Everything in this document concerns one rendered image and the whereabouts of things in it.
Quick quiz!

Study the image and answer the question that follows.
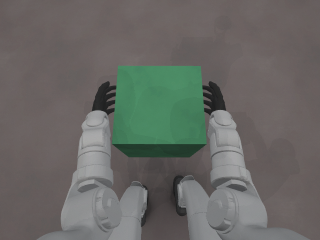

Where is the robot right hand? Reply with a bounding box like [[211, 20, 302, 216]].
[[202, 81, 226, 116]]

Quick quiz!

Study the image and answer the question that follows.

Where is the robot right forearm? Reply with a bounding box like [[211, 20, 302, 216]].
[[207, 110, 262, 201]]

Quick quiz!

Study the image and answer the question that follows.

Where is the left robot upper arm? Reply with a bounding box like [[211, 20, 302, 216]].
[[37, 186, 123, 240]]

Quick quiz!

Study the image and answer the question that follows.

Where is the robot left thigh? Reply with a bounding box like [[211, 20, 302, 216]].
[[108, 186, 148, 240]]

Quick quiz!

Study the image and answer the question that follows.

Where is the robot left hand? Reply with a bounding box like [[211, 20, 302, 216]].
[[92, 81, 117, 115]]

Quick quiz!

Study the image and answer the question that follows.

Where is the left robot shin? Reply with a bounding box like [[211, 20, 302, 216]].
[[130, 181, 145, 218]]

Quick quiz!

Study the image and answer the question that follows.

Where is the carton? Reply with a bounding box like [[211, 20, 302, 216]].
[[112, 66, 207, 158]]

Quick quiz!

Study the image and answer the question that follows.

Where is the right robot upper arm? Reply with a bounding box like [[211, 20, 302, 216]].
[[206, 187, 310, 240]]

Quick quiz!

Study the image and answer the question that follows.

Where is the robot left forearm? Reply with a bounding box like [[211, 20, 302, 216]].
[[60, 110, 114, 229]]

